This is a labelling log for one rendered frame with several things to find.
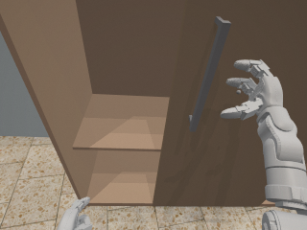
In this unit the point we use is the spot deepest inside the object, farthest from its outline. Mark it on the robot right hand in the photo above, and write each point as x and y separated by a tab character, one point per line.
268	90

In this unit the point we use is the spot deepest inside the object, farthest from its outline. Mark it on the robot right forearm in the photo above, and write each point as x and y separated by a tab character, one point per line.
284	160

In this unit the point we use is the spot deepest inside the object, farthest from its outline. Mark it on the handle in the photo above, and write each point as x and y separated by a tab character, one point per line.
212	64

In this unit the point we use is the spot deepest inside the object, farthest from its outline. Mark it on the robot right upper arm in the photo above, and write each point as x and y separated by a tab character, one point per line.
279	220

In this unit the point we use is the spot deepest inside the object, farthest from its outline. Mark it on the robot left hand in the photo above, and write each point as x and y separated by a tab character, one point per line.
71	219

